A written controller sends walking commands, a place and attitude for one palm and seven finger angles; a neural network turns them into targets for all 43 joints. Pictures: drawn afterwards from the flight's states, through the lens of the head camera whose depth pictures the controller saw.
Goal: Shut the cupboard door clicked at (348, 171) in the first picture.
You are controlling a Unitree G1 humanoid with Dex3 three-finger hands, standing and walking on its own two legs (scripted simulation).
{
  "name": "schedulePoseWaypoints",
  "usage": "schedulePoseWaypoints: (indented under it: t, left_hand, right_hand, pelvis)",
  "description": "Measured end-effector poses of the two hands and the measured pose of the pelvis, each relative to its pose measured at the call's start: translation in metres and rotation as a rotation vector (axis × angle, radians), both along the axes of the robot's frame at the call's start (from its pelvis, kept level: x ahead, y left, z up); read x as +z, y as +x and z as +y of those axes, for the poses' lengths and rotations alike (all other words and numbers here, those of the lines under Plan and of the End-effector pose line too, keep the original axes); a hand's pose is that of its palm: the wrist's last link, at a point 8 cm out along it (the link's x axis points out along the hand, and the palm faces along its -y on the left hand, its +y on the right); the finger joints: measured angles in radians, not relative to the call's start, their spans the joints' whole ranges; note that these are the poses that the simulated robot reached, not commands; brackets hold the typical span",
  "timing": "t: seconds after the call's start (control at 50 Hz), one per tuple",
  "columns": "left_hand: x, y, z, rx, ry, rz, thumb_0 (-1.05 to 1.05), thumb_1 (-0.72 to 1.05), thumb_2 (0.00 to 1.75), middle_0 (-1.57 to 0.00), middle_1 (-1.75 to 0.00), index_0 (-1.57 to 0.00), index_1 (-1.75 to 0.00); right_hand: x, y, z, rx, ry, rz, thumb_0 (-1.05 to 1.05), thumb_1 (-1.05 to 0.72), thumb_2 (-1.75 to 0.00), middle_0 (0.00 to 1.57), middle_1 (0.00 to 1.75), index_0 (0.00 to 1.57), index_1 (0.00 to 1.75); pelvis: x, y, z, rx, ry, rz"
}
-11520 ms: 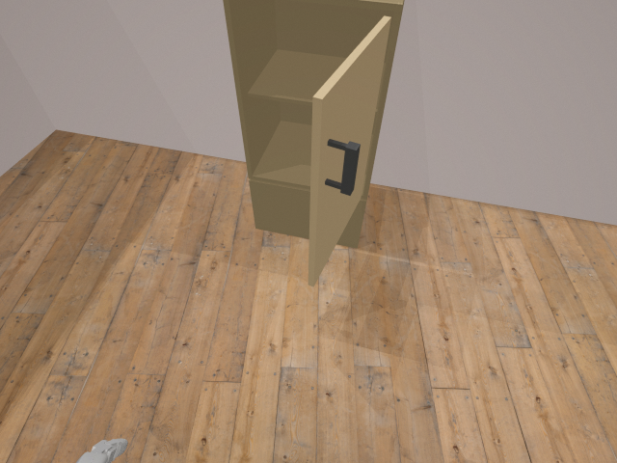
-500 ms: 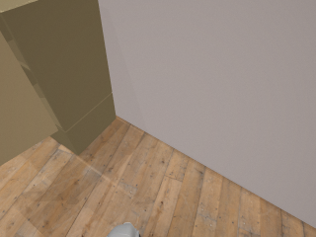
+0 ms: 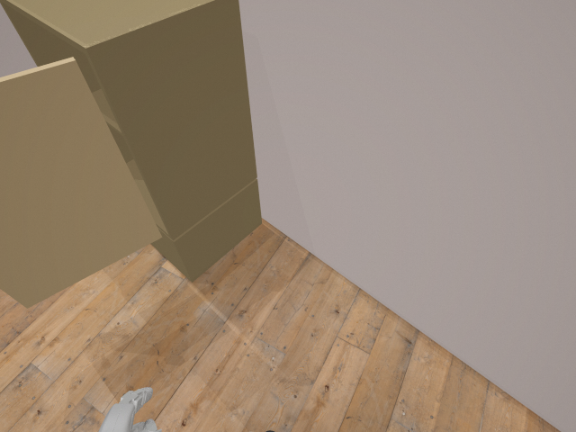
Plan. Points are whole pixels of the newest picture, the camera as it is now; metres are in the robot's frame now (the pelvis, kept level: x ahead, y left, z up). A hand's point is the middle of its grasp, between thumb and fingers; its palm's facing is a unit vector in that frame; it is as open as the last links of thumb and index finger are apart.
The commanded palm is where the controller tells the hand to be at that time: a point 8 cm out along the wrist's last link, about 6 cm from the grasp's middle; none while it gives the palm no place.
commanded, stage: turn to face it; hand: left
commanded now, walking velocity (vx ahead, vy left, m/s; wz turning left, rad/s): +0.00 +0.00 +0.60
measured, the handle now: out of the picture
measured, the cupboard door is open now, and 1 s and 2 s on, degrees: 79 79 79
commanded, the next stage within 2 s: take the last steps up to it in 0.88 s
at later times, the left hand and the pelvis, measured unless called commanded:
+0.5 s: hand out of the picture -0.08 +0.23 -0.18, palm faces +0.36 -0.90 -0.25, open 7.4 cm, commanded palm none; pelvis -0.04 +0.01 -0.01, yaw +19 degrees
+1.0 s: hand out of the picture -0.07 +0.20 -0.14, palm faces +0.47 -0.83 -0.29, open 7.4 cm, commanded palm none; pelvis -0.06 -0.02 +0.00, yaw +28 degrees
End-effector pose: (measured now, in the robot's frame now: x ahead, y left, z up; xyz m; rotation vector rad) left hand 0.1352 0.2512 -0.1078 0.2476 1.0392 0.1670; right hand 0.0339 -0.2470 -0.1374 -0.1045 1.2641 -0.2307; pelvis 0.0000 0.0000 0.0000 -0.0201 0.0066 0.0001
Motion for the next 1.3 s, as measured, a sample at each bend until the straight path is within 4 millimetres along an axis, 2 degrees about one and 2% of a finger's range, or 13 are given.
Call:
schedulePoseWaypoints:
  t: [0.06, 0.12, 0.28, 0.36, 0.48, 0.58, 0.68, 0.76, 0.86, 0.94, 1.16, 1.24, 1.3]
  left_hand:
    - [0.0, -0.022, -0.011, 0.036, 0.016, -0.008, 0.0, 0.91, 0.89, -0.2, -0.3, -0.2, -0.3]
    - [0.004, -0.057, -0.019, 0.092, 0.017, 0.038, 0.0, 0.91, 0.89, -0.2, -0.3, -0.2, -0.3]
    - [0.001, -0.128, -0.025, 0.225, -0.01, 0.139, 0.01, 0.91, 0.89, -0.2, -0.3, -0.2, -0.3]
    - [-0.009, -0.163, -0.018, 0.301, -0.04, 0.173, 0.0, 0.91, 0.89, -0.2, -0.3, -0.2, -0.3]
    - [-0.041, -0.228, 0.011, 0.428, -0.087, 0.254, 0.0, 0.91, 0.89, -0.2, -0.3, -0.2, -0.3]
    - [-0.037, -0.252, 0.031, 0.478, -0.083, 0.3, 0.01, 0.91, 0.89, -0.2, -0.3, -0.2, -0.3]
    - [-0.022, -0.244, 0.042, 0.496, -0.07, 0.213, 0.01, 0.91, 0.89, -0.19, -0.3, -0.19, -0.29]
    - [-0.014, -0.232, 0.042, 0.499, -0.049, 0.154, 0.01, 0.91, 0.89, -0.19, -0.3, -0.19, -0.29]
    - [-0.006, -0.219, 0.027, 0.496, -0.025, 0.103, 0.0, 0.91, 0.89, -0.19, -0.3, -0.19, -0.3]
    - [-0.004, -0.22, 0.003, 0.501, -0.004, 0.083, 0.0, 0.91, 0.89, -0.2, -0.3, -0.2, -0.3]
    - [0.0, -0.288, -0.058, 0.624, -0.079, 0.168, 0.0, 0.91, 0.89, -0.2, -0.3, -0.2, -0.3]
    - [-0.006, -0.322, -0.074, 0.673, -0.126, 0.227, 0.0, 0.91, 0.89, -0.2, -0.3, -0.2, -0.3]
    - [-0.012, -0.35, -0.084, 0.708, -0.172, 0.286, 0.0, 0.91, 0.89, -0.2, -0.3, -0.2, -0.3]
  right_hand:
    - [-0.011, -0.009, -0.019, 0.017, 0.009, 0.04, 0.01, -0.91, -0.9, 0.2, 0.3, 0.2, 0.3]
    - [-0.009, -0.008, -0.032, 0.056, 0.006, 0.07, 0.01, -0.91, -0.9, 0.2, 0.3, 0.2, 0.3]
    - [0.003, 0.019, -0.04, 0.186, -0.015, 0.076, 0.01, -0.91, -0.9, 0.19, 0.3, 0.19, 0.3]
    - [0.005, 0.049, -0.021, 0.289, -0.034, 0.063, 0.01, -0.91, -0.9, 0.19, 0.3, 0.19, 0.3]
    - [0.01, 0.107, 0.034, 0.445, -0.074, -0.077, 0.01, -0.91, -0.9, 0.19, 0.3, 0.19, 0.3]
    - [0.03, 0.122, 0.071, 0.507, -0.071, -0.164, 0.01, -0.91, -0.9, 0.2, 0.3, 0.19, 0.3]
    - [0.032, 0.117, 0.088, 0.541, -0.045, -0.162, 0.01, -0.91, -0.9, 0.2, 0.3, 0.2, 0.3]
    - [0.023, 0.104, 0.089, 0.547, -0.012, -0.135, 0.01, -0.9, -0.9, 0.2, 0.3, 0.2, 0.3]
    - [0.004, 0.081, 0.075, 0.536, 0.028, -0.07, 0.01, -0.9, -0.9, 0.2, 0.3, 0.2, 0.3]
    - [-0.015, 0.067, 0.054, 0.52, 0.057, -0.013, 0.01, -0.9, -0.9, 0.2, 0.3, 0.2, 0.3]
    - [-0.005, 0.037, 0.016, 0.565, 0.018, 0.122, 0.01, -0.91, -0.9, 0.2, 0.3, 0.19, 0.3]
    - [0.003, 0.034, 0.02, 0.593, -0.006, 0.14, 0.01, -0.91, -0.9, 0.19, 0.3, 0.19, 0.3]
    - [0.008, 0.038, 0.036, 0.621, -0.017, 0.126, 0.01, -0.91, -0.9, 0.19, 0.3, 0.19, 0.3]
  pelvis:
    - [-0.006, -0.006, -0.015, 0.038, 0.014, -0.004]
    - [0.001, -0.009, -0.022, 0.09, 0.023, -0.019]
    - [0.009, -0.015, -0.025, 0.2, 0.059, -0.018]
    - [0.006, -0.022, -0.015, 0.256, 0.06, -0.01]
    - [-0.011, -0.035, 0.013, 0.324, 0.04, -0.001]
    - [-0.001, -0.042, 0.022, 0.35, 0.015, -0.019]
    - [0.007, -0.049, 0.026, 0.388, 0.006, -0.032]
    - [0.007, -0.052, 0.023, 0.411, 0.018, -0.037]
    - [0.003, -0.054, 0.009, 0.437, 0.038, -0.037]
    - [-0.003, -0.054, -0.008, 0.459, 0.047, -0.039]
    - [0.013, -0.062, -0.023, 0.536, 0.067, -0.022]
    - [0.016, -0.065, -0.016, 0.549, 0.061, -0.008]
    - [0.016, -0.069, -0.006, 0.556, 0.05, -0.001]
